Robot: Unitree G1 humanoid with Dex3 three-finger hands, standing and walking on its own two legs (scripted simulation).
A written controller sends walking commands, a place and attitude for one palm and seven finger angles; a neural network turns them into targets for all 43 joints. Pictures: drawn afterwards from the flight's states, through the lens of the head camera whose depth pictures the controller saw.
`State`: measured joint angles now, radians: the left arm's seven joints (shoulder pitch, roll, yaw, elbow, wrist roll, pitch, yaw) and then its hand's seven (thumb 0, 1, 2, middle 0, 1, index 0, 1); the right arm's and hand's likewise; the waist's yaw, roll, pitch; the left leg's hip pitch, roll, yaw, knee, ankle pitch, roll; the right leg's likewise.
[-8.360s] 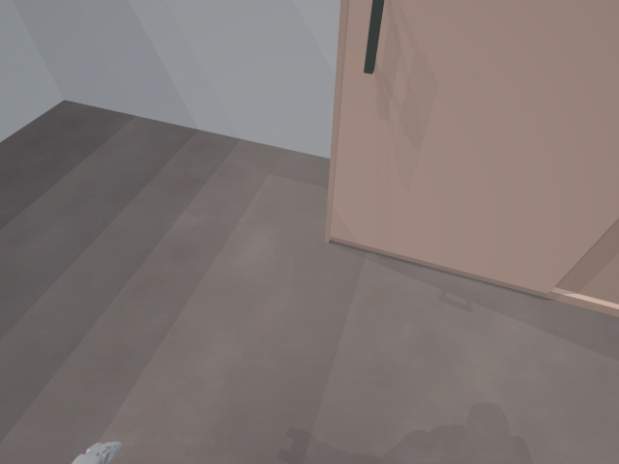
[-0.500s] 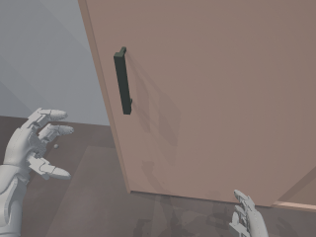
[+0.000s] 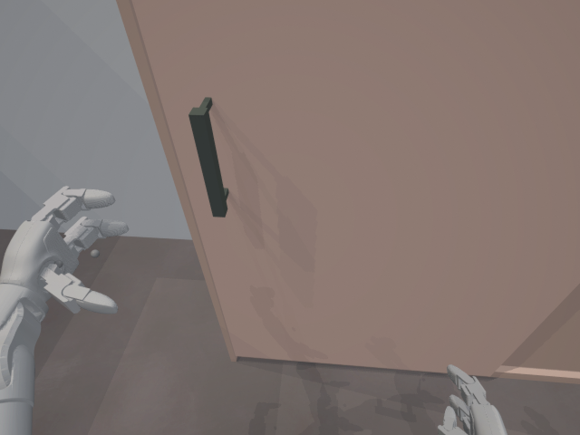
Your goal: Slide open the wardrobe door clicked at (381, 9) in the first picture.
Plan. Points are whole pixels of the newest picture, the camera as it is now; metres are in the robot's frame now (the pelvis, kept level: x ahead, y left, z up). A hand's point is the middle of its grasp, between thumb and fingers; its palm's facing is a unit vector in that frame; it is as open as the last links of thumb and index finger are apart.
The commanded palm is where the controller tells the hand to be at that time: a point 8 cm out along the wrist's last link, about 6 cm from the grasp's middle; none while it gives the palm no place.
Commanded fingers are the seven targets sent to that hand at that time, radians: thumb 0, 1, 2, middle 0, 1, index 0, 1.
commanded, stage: raise the hand with hooked fingers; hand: left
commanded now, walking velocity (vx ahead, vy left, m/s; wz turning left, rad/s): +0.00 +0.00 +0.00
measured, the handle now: (213, 160) +0.50 +0.19 +0.13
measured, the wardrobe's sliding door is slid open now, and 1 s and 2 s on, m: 0.00 0.00 0.00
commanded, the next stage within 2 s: move the hooked fingers beside the handle in 0.22 s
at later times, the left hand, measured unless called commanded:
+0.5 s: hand (99, 244) +0.28 +0.27 +0.15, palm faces +0.07 -1.00 -0.03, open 13.9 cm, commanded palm +0.26 +0.32 +0.16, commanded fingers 0.00 -0.50 0.30 -0.30 -1.20 -0.30 -1.20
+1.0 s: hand (125, 218) +0.33 +0.27 +0.15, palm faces +0.06 -1.00 -0.01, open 13.9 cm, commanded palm +0.31 +0.31 +0.15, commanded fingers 0.00 -0.50 0.30 -0.30 -1.20 -0.30 -1.20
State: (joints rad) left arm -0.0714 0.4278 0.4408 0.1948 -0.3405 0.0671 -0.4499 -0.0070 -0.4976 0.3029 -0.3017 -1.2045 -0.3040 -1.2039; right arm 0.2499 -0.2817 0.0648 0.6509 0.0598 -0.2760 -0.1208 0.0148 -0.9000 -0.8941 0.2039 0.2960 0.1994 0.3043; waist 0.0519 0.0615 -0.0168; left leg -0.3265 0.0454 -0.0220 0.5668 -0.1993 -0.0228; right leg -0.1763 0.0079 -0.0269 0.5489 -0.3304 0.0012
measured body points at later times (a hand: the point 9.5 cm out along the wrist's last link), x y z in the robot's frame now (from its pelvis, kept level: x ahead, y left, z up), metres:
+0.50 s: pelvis +0.01 +0.00 +0.00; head -0.01 -0.01 +0.45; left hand +0.27 +0.33 +0.16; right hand +0.20 -0.22 -0.07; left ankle +0.07 +0.13 -0.73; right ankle -0.02 -0.12 -0.73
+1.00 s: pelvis +0.01 +0.00 +0.00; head +0.00 -0.01 +0.45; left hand +0.33 +0.32 +0.15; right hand +0.17 -0.24 -0.08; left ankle +0.07 +0.13 -0.73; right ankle -0.02 -0.12 -0.73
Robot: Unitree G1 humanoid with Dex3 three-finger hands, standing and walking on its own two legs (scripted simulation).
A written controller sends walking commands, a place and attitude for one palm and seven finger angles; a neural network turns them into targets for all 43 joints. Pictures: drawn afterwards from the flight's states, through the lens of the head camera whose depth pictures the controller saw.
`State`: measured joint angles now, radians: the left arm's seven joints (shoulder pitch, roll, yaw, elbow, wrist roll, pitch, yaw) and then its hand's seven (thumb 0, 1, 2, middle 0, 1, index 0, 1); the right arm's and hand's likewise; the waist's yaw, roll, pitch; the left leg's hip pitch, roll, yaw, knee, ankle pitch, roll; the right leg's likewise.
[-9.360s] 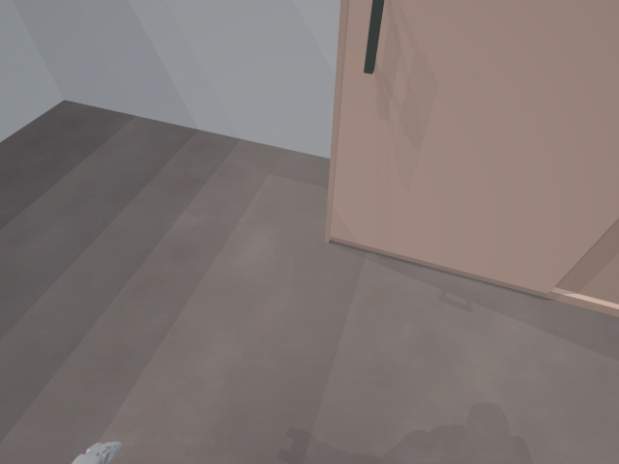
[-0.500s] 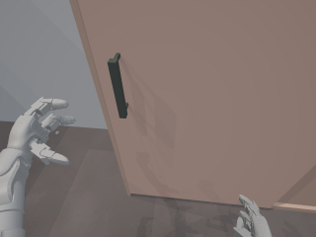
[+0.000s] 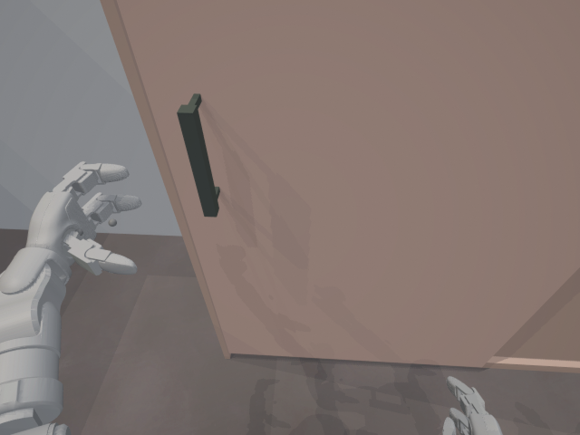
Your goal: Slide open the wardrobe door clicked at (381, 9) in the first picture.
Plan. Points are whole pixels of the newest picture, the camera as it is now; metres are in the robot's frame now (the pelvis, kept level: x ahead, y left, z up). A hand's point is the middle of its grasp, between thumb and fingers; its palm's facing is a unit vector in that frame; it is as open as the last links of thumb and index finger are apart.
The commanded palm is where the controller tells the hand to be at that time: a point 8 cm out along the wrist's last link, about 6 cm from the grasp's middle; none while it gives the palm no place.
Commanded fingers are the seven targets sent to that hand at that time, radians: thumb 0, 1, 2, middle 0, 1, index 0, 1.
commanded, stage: move the hooked fingers beside the handle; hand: left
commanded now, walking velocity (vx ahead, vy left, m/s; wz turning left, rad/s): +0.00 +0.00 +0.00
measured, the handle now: (204, 159) +0.49 +0.19 +0.13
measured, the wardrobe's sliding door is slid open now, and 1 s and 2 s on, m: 0.00 0.00 0.00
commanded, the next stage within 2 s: feel for the door with the fingertips in 1.72 s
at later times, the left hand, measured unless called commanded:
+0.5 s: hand (134, 197) +0.38 +0.26 +0.15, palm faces +0.05 -1.00 +0.00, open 13.9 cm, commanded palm +0.36 +0.31 +0.14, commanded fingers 0.00 -0.50 0.30 -0.30 -1.20 -0.30 -1.20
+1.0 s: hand (149, 178) +0.42 +0.25 +0.15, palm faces +0.04 -1.00 +0.01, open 13.9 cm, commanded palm +0.39 +0.30 +0.14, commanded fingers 0.00 -0.50 0.30 -0.30 -1.20 -0.30 -1.20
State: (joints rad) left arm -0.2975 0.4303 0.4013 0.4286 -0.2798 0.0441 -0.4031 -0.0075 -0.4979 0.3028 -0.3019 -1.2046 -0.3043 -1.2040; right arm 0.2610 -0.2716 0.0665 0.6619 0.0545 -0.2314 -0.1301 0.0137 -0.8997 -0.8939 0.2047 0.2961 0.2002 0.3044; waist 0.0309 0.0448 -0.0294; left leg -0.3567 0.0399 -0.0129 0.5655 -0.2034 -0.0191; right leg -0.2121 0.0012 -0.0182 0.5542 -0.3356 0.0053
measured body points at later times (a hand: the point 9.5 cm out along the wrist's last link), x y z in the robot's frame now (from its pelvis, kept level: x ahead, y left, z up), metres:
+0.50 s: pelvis +0.00 +0.00 +0.00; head +0.01 +0.00 +0.45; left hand +0.37 +0.31 +0.15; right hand +0.13 -0.25 -0.10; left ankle +0.06 +0.13 -0.73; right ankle -0.02 -0.12 -0.73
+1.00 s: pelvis +0.01 +0.01 -0.01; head +0.03 +0.01 +0.44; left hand +0.41 +0.30 +0.15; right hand +0.09 -0.26 -0.11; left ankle +0.06 +0.13 -0.73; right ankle -0.02 -0.12 -0.73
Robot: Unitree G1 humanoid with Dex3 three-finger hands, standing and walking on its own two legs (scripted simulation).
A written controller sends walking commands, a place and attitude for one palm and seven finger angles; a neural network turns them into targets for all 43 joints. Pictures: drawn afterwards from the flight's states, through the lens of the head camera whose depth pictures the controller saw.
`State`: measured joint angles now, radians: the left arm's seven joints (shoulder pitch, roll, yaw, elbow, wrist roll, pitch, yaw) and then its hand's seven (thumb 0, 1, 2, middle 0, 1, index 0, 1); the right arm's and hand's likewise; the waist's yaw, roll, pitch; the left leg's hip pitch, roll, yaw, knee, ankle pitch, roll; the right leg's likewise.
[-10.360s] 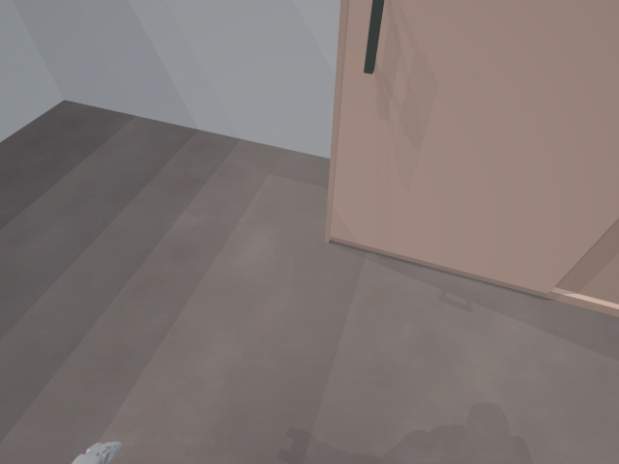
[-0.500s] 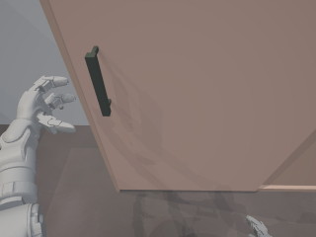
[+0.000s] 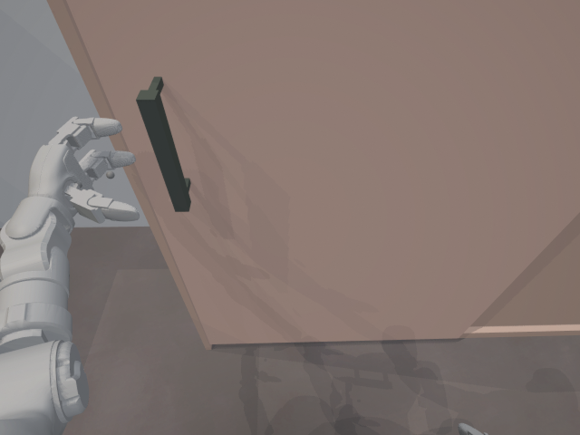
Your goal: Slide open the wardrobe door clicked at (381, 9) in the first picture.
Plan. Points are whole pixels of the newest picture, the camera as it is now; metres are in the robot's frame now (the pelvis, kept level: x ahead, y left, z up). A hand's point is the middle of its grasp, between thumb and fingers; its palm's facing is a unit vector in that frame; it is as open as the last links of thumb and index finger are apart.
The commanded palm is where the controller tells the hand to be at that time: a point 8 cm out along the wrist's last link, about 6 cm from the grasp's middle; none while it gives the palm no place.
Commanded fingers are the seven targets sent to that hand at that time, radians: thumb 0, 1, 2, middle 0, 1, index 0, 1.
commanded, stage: move the hooked fingers beside the handle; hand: left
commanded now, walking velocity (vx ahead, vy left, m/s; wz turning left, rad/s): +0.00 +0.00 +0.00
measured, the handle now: (171, 149) +0.48 +0.19 +0.14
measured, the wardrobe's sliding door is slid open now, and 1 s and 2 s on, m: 0.00 0.00 0.00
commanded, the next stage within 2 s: feel for the door with the fingertips in 0.72 s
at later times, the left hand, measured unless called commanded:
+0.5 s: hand (118, 176) +0.41 +0.24 +0.15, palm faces +0.07 -1.00 +0.01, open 13.9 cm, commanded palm +0.38 +0.30 +0.14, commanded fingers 0.00 -0.50 0.30 -0.30 -1.20 -0.30 -1.20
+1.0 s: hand (127, 177) +0.41 +0.23 +0.15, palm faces +0.04 -1.00 +0.01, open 13.9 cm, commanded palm +0.39 +0.28 +0.14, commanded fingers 0.00 -0.50 0.30 -0.30 -1.20 -0.30 -1.20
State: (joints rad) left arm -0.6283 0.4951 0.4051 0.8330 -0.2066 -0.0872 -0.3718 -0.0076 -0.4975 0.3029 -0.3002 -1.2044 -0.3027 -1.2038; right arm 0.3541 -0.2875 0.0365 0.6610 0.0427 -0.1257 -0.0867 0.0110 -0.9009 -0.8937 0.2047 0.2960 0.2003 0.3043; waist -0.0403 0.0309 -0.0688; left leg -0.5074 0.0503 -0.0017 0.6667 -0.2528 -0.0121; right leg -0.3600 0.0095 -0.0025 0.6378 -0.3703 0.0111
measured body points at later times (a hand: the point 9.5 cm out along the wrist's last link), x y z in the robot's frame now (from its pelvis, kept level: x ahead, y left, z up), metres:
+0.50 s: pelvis +0.00 +0.00 +0.00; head +0.01 -0.01 +0.45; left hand +0.40 +0.30 +0.16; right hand +0.10 -0.26 -0.10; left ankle +0.05 +0.13 -0.72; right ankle -0.03 -0.13 -0.72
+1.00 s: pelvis +0.00 +0.00 +0.00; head +0.02 +0.00 +0.45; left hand +0.41 +0.29 +0.15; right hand +0.09 -0.27 -0.11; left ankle +0.05 +0.13 -0.72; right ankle -0.03 -0.13 -0.72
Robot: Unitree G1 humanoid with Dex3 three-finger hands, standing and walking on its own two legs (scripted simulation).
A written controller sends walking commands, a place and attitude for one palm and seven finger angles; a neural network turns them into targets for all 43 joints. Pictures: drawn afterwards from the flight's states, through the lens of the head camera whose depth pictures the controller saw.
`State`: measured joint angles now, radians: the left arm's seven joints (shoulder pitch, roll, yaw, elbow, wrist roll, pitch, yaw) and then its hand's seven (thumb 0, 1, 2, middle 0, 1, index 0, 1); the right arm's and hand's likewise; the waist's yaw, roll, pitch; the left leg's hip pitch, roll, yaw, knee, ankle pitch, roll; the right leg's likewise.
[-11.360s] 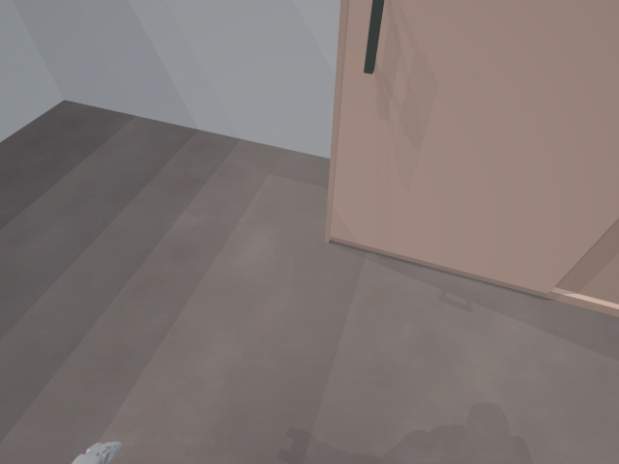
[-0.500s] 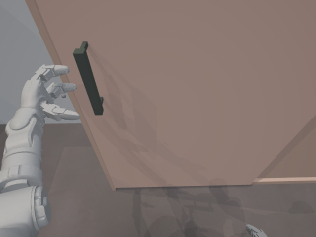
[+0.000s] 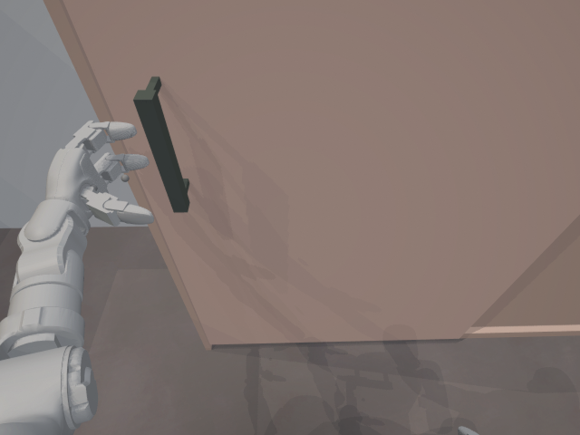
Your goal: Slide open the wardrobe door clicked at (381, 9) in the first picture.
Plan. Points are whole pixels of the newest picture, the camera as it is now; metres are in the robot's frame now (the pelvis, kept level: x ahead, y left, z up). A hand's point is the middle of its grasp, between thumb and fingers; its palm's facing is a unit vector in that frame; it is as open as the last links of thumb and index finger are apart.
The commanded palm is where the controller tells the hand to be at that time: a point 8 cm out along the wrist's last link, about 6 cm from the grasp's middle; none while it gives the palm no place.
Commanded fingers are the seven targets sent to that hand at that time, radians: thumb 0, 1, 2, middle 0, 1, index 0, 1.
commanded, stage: feel for the door with the fingertips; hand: left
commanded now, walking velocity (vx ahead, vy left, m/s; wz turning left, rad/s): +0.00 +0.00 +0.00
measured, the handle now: (169, 150) +0.48 +0.20 +0.14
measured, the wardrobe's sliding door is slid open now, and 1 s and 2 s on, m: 0.00 0.00 0.00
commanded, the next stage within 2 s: slide the fingers in behind the handle in 0.84 s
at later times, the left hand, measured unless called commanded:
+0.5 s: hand (134, 174) +0.41 +0.22 +0.16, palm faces +0.06 -1.00 +0.00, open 13.9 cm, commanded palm +0.39 +0.27 +0.15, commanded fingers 0.00 -0.50 0.30 -0.30 -1.20 -0.30 -1.20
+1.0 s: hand (139, 164) +0.43 +0.22 +0.16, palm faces +0.06 -1.00 +0.00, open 13.8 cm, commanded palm +0.41 +0.27 +0.15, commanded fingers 0.00 -0.50 0.30 -0.30 -1.20 -0.30 -1.20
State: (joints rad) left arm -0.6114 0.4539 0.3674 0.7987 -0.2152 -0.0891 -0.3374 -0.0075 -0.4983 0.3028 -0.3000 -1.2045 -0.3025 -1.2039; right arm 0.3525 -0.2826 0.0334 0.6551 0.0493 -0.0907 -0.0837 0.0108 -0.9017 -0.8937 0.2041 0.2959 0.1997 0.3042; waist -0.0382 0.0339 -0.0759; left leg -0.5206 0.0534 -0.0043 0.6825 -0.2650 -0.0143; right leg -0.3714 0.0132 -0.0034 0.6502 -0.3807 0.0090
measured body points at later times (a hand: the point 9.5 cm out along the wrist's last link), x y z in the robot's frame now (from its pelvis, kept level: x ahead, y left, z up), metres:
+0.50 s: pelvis +0.00 +0.00 +0.00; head +0.01 +0.00 +0.45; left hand +0.40 +0.28 +0.16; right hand +0.11 -0.26 -0.10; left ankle +0.05 +0.13 -0.72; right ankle -0.03 -0.13 -0.72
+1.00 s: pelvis +0.00 +0.00 +0.00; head +0.02 +0.00 +0.45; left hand +0.42 +0.28 +0.16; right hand +0.06 -0.27 -0.11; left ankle +0.05 +0.13 -0.72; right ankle -0.03 -0.13 -0.72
